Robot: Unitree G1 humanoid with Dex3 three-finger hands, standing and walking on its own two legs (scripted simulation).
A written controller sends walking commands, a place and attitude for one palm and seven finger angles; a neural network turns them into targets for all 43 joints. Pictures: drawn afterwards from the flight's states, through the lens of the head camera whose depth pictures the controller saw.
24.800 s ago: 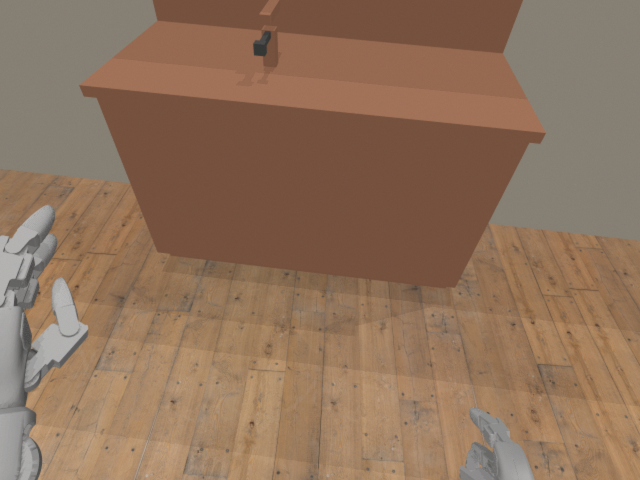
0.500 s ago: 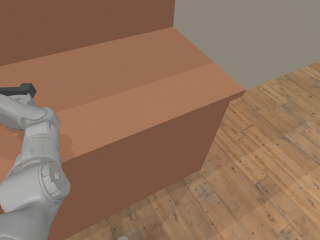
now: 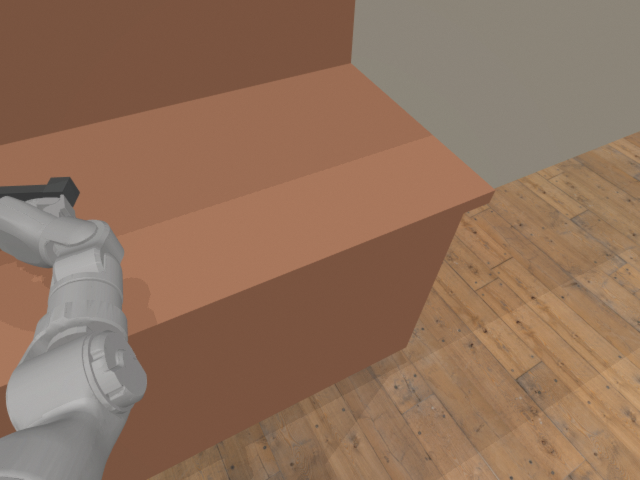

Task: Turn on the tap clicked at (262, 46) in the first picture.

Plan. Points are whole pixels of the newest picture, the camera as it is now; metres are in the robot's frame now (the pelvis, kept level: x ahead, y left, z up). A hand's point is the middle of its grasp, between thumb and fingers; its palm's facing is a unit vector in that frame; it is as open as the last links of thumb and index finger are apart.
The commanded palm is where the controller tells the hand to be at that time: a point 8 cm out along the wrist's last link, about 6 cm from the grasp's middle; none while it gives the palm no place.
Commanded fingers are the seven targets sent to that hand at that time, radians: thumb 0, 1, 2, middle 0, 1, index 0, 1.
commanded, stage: lift the hand up off the lever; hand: left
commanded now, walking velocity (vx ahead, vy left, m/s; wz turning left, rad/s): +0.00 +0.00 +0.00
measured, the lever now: (62, 192) +0.47 +0.32 +0.12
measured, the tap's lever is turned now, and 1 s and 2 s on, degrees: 68 68 68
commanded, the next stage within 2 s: draw the hand back beside the body in 1.42 s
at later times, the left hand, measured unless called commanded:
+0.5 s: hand (62, 202) +0.45 +0.30 +0.13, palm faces +0.89 -0.44 -0.05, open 8.3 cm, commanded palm +0.40 +0.31 +0.17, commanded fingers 0.00 0.90 0.90 -0.15 -0.15 -0.15 -0.15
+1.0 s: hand (59, 202) +0.44 +0.30 +0.13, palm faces +0.88 -0.48 -0.05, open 8.2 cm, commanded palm +0.39 +0.32 +0.19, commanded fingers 0.00 0.90 0.90 -0.15 -0.15 -0.15 -0.15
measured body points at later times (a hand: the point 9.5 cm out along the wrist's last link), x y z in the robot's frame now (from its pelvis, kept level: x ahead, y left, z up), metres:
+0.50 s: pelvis +0.02 +0.01 +0.01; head +0.04 +0.00 +0.46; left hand +0.39 +0.32 +0.13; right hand +0.09 -0.25 -0.12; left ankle +0.06 +0.17 -0.71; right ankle +0.00 -0.03 -0.71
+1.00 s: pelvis +0.03 +0.03 +0.01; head +0.03 +0.02 +0.46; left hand +0.39 +0.32 +0.14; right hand +0.15 -0.22 -0.10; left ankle +0.06 +0.17 -0.71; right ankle +0.00 -0.03 -0.71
